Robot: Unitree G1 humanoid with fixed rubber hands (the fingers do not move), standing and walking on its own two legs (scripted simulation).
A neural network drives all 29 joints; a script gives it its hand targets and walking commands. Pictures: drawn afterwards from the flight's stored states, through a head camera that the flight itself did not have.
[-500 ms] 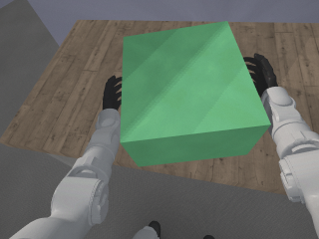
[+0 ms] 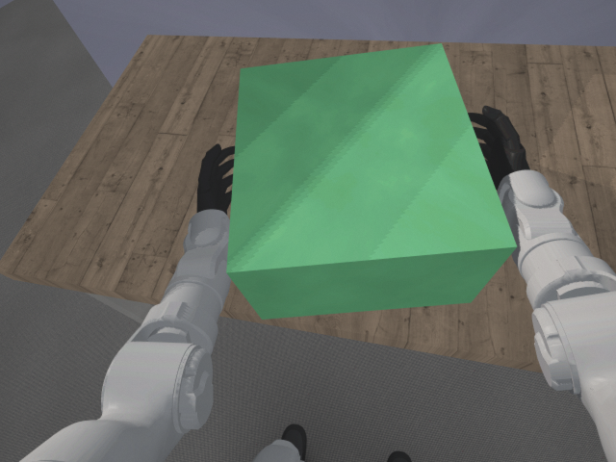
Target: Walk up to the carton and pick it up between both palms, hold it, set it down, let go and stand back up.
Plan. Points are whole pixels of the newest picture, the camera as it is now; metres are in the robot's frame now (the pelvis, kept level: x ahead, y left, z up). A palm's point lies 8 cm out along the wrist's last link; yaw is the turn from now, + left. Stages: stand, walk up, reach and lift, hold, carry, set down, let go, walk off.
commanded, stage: reach and lift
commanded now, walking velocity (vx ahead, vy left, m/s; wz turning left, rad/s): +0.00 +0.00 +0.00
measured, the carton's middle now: (351, 181) +0.47 +0.06 +0.03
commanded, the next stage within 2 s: none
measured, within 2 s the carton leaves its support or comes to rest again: leaves its support in 1.10 s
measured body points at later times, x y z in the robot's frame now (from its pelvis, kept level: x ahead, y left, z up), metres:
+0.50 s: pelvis +0.02 +0.01 +0.01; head +0.11 +0.00 +0.45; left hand +0.40 +0.24 +0.04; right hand +0.50 -0.13 +0.06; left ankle +0.02 +0.17 -0.73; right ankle +0.02 -0.12 -0.73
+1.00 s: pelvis +0.01 +0.01 +0.01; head +0.10 -0.01 +0.45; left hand +0.40 +0.24 +0.04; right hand +0.50 -0.13 +0.06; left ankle +0.02 +0.17 -0.73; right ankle +0.02 -0.12 -0.73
